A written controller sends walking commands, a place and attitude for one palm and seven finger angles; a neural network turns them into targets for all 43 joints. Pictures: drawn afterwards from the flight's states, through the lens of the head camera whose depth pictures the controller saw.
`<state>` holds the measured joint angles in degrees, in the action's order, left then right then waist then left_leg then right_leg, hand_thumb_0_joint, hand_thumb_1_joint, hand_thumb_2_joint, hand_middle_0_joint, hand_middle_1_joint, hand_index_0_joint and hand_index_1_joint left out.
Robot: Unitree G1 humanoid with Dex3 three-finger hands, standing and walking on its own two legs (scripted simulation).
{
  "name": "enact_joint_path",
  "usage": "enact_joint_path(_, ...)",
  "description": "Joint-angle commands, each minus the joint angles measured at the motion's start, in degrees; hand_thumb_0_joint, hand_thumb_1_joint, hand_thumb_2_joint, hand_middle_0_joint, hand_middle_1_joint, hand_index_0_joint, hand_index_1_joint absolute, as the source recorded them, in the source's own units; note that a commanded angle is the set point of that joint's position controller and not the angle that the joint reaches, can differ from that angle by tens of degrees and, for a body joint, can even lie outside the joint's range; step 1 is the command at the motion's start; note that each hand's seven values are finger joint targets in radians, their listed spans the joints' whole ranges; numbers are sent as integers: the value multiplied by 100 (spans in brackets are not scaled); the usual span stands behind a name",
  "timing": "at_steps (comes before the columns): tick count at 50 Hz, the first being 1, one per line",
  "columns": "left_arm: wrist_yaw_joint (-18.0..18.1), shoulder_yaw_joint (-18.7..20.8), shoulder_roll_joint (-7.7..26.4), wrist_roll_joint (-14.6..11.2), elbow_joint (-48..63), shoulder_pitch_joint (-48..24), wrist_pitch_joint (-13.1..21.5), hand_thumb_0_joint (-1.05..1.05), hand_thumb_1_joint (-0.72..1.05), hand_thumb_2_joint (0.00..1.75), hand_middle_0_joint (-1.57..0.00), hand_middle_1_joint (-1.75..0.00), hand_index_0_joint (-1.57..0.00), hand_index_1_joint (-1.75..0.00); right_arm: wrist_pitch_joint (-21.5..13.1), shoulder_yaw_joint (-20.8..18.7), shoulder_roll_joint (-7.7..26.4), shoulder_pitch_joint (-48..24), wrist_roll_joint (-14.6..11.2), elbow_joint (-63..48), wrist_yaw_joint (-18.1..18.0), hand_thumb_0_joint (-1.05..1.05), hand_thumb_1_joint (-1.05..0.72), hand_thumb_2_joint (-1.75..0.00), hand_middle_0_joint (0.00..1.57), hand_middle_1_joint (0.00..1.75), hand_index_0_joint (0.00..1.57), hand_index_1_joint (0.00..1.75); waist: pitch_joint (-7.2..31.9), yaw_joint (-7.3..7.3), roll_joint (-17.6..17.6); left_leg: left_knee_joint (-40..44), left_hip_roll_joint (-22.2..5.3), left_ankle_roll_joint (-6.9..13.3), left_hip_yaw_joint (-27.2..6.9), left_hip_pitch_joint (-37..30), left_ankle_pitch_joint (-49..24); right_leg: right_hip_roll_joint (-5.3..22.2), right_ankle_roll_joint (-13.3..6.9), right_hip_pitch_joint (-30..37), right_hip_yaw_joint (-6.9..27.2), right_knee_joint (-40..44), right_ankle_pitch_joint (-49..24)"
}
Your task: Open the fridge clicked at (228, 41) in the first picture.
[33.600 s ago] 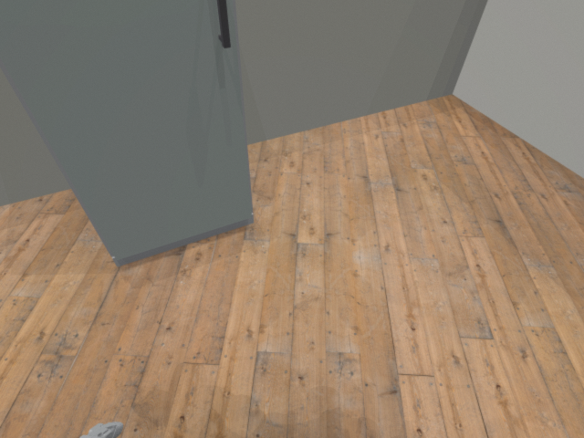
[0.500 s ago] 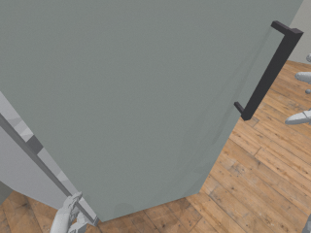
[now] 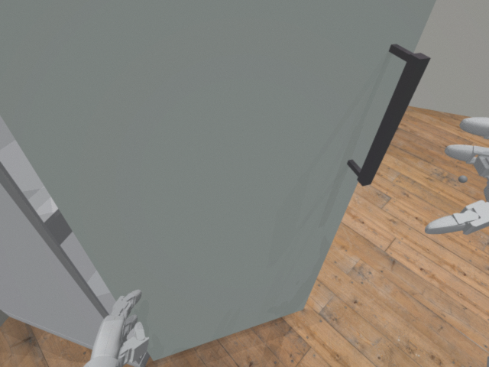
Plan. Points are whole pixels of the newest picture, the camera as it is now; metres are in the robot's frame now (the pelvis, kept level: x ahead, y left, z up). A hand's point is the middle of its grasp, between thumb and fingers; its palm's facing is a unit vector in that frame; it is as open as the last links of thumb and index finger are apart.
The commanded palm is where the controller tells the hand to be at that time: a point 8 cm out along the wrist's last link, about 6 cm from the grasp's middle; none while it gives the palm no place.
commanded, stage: slip the hand off the handle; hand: right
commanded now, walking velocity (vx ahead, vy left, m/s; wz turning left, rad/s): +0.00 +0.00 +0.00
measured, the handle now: (379, 123) +0.45 -0.22 +0.21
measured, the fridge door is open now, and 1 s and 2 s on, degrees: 54 54 54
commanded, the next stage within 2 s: draw the hand back to the body in 0.52 s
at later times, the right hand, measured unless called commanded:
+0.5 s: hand (461, 187) +0.29 -0.27 +0.22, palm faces +0.25 +0.95 -0.20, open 14.7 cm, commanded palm +0.25 -0.31 +0.22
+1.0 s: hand (471, 212) +0.26 -0.27 +0.21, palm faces +0.20 +0.98 -0.07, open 14.7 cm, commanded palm +0.22 -0.31 +0.21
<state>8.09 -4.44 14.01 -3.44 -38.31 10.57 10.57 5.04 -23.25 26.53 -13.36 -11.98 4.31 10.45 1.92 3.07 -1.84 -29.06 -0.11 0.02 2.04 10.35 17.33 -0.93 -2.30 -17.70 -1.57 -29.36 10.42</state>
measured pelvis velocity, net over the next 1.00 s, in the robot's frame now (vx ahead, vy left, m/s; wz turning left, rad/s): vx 0.02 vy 0.01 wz -0.01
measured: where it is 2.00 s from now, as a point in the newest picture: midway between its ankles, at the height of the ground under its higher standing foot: outside the picture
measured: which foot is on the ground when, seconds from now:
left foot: down 0.00-1.00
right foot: down 0.00-1.00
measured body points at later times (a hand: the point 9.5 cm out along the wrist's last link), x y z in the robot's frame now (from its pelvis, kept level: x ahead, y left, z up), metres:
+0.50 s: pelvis +0.00 +0.03 +0.00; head -0.02 +0.04 +0.45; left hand +0.19 +0.26 -0.08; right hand +0.27 -0.32 +0.23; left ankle -0.02 +0.12 -0.73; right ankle +0.06 -0.09 -0.73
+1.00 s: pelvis +0.02 +0.01 +0.00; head -0.02 +0.03 +0.45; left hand +0.22 +0.24 -0.06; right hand +0.24 -0.32 +0.21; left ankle -0.02 +0.12 -0.73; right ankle +0.06 -0.09 -0.73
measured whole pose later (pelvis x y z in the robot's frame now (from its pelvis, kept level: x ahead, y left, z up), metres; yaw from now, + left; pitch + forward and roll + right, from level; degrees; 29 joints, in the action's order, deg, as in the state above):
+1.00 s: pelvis +0.02 +0.01 +0.00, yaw +0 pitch -2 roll +1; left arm 8.5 -4.1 14.9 -5.5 -39.2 11.9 16.6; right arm 19.4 -28.3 25.7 0.5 -21.6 -10.5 16.2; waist 4.1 4.3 -2.6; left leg -30.2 0.2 0.6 2.7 7.9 19.9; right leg -0.7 -1.6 -16.0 -0.8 -31.7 13.4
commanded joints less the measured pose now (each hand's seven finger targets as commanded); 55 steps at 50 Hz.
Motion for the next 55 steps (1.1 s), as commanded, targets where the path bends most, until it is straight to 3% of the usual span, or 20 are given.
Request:
enact_joint_path(1, 114, 262, 673, -23, 843, -824, 388, 0, 90, 90, -20, -30, -20, -30, -445, -188, 1337, -2106, -126, -1418, 47, 0, 55, -20, 25, 115, 25, 115, 909, -138, -376, 622, 1, 130, -11, 911, -226, 279, 49, 1351, 564, 537, 532)
enact_joint_path(3, 109, 228, 647, -26, 847, -873, 455, 0, 90, 90, -20, -30, -20, -30, -455, -149, 1281, -2066, -140, -1463, 63, 0, 55, -20, 25, 115, 25, 115, 878, -113, -466, 616, 4, 134, -11, 883, -189, 251, 47, 1377, 570, 554, 584)
enact_joint_path(5, 107, 243, 689, -13, 797, -863, 458, 0, 90, 90, -20, -30, -20, -30, -419, -512, 1580, -1623, -140, -1361, 15, 0, 55, -20, 25, 115, 25, 115, 876, 19, -404, 680, -16, 148, -44, 753, -209, 248, 37, 1279, 513, 521, 480)
enact_joint_path(6, 96, 247, 645, -16, 852, -890, 474, 0, 90, 90, -20, -30, -20, -30, -401, -414, 1430, -1550, -168, -1442, 25, 0, 55, -20, 25, 115, 25, 115, 905, 3, -358, 682, -34, 131, -27, 733, -254, 233, 31, 1270, 492, 492, 392)
enact_joint_path(7, 85, 245, 653, -19, 865, -910, 493, 0, 90, 90, -20, -30, -20, -30, -372, -586, 1561, -1435, -201, -1468, 25, 0, 55, -20, 25, 115, 25, 115, 861, 44, -294, 704, -37, 122, -33, 713, -240, 232, 29, 1230, 466, 486, 361)
enact_joint_path(13, 129, 233, 662, -41, 763, -927, 553, 0, 90, 90, -20, -30, -20, -30, -336, -714, 1718, -1549, -272, -1157, 108, 0, 55, -20, 25, 115, 25, 115, 619, -20, -209, 812, -59, 67, -123, 795, -203, 207, 1, 1089, 335, 343, 211)
enact_joint_path(14, 129, 240, 678, -37, 756, -920, 567, 0, 90, 90, -20, -30, -20, -30, -376, -805, 1866, -1665, -250, -1201, 132, 0, 55, -20, 25, 115, 25, 115, 684, -8, -290, 790, -71, 76, -119, 758, -215, 203, 9, 1090, 339, 333, 173)
enact_joint_path(18, 124, 248, 664, -52, 806, -922, 630, 0, 90, 90, -20, -30, -20, -30, -459, -581, 1707, -1694, -254, -1293, 304, 0, 55, -20, 25, 115, 25, 115, 879, -36, -530, 716, -91, 71, -166, 703, -564, 177, -15, 1184, 281, 199, -142)
enact_joint_path(25, 162, 327, 764, -61, 687, -807, 669, 0, 90, 90, -20, -30, -20, -30, -538, -1018, 2038, -1304, -433, -830, 502, 0, 55, -20, 25, 115, 25, 115, 877, 28, 9, 682, -167, -16, -280, 604, -898, 185, -25, 878, 264, 36, -283)
enact_joint_path(27, 133, 346, 736, -56, 777, -795, 704, 0, 90, 90, -20, -30, -20, -30, -582, -1065, 2008, -1295, -448, -1076, 510, 0, 55, -20, 25, 115, 25, 115, 1183, 76, -184, 581, -153, -11, -210, 534, -1116, 166, -33, 1006, 256, 19, -476)
enact_joint_path(32, 102, 365, 718, -43, 828, -722, 740, 0, 90, 90, -20, -30, -20, -30, -620, -1112, 1944, -1053, -455, -1345, 458, 0, 55, -20, 25, 115, 25, 115, 1265, 103, -211, 459, -138, -17, -136, 506, -1521, 175, -36, 1055, 241, -38, -763)
enact_joint_path(33, 153, 312, 820, -218, 864, -948, 799, 0, 90, 90, -20, -30, -20, -30, 200, -1132, 1798, -740, -898, -297, 706, 0, 55, -20, 25, 115, 25, 115, 1322, 176, -331, 488, -219, -52, -216, 334, -1505, 173, -24, 1071, 267, 56, -503)
enact_joint_path(34, 176, 289, 808, -255, 936, -976, 833, 0, 90, 90, -20, -30, -20, -30, 504, -1032, 1786, -1059, -938, -848, 822, 0, 55, -20, 25, 115, 25, 115, 1312, 189, -238, 510, -214, -113, -169, 312, -1541, 165, -47, 1147, 318, 83, -555)
enact_joint_path(38, 115, 257, 796, -276, 1100, -988, 882, 0, 90, 90, -20, -30, -20, -30, 1222, -1192, 2007, -799, -933, -1602, 927, 0, 55, -20, 25, 115, 25, 115, 1400, 233, -116, 415, -183, -146, -71, 338, -1867, 126, -85, 1268, 384, 33, -929)
enact_joint_path(41, 35, 238, 674, -200, 1210, -1009, 930, 0, 90, 90, -20, -30, -20, -30, 1111, -1136, 1841, -420, -836, -2701, 689, 0, 55, -20, 25, 115, 25, 115, 1346, 249, -361, 351, -132, 21, 48, 390, -1902, 172, -62, 1483, 381, 5, -1246)
enact_joint_path(44, 28, 222, 654, -172, 1105, -1002, 985, 0, 90, 90, -20, -30, -20, -30, 973, -1120, 1495, -162, -980, -2718, 511, 0, 55, -20, 25, 115, 25, 115, 1052, 169, -134, 408, -58, 39, 116, 635, -1471, 219, -21, 1484, 450, 48, -890)
enact_joint_path(46, 70, 270, 731, -180, 957, -967, 993, 0, 90, 90, -20, -30, -20, -30, 1046, -1319, 1588, 64, -1010, -2360, 440, 0, 55, -20, 25, 115, 25, 115, 879, 205, 61, 454, -79, 23, 105, 641, -1380, 222, -21, 1295, 451, 58, -780)
enact_joint_path(50, 91, 241, 732, -208, 902, -1053, 967, 0, 90, 90, -20, -30, -20, -30, 1401, -903, 1308, 55, -903, -2201, 416, 0, 55, -20, 25, 115, 25, 115, 456, 168, -424, 542, -93, 56, 50, 875, -674, 215, 27, 1151, 533, 238, -181)
enact_joint_path(53, 106, 190, 687, -204, 1023, -1095, 996, 0, 90, 90, -20, -30, -20, -30, 1437, -536, 1170, -356, -812, -2830, 420, 0, 51, -22, 25, 113, 25, 113, 655, 102, -636, 474, -90, 75, 66, 894, -456, 213, 36, 1292, 637, 324, 98)
enact_joint_path(55, 127, 180, 680, -166, 1029, -1110, 1022, 0, 90, 90, -20, -30, -20, -30, 1279, -451, 1143, -429, -811, -3354, 396, 0, 44, -25, 25, 109, 25, 109, 935, 72, -534, 474, -86, 89, 53, 745, -540, 223, 19, 1466, 629, 261, -28)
